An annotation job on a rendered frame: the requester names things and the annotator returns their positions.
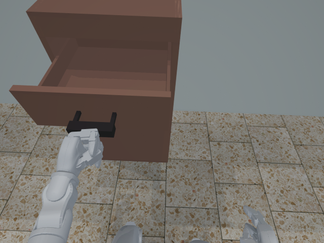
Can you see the left robot forearm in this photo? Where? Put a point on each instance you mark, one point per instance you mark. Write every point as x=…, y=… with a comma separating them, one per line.
x=55, y=218

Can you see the drawer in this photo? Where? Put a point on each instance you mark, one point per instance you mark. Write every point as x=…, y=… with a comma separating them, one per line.
x=99, y=77

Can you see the cabinet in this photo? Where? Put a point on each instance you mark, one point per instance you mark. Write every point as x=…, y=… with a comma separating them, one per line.
x=134, y=20

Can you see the robot left thigh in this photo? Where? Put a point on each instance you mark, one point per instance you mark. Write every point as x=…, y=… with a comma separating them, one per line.
x=128, y=234

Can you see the robot left shin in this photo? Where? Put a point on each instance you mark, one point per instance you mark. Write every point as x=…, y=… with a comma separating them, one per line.
x=130, y=223

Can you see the robot left hand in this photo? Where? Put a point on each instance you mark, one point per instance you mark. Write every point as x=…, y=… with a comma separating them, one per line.
x=85, y=143

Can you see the handle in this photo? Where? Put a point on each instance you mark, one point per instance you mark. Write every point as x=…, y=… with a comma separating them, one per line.
x=105, y=129

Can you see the robot right hand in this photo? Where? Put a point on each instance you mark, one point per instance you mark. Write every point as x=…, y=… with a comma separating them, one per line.
x=262, y=234

